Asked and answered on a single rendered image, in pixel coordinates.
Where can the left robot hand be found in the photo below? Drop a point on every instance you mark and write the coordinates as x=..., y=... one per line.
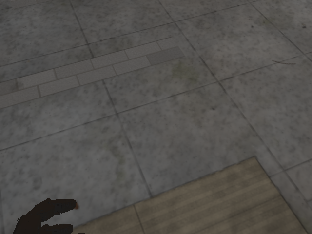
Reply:
x=31, y=222

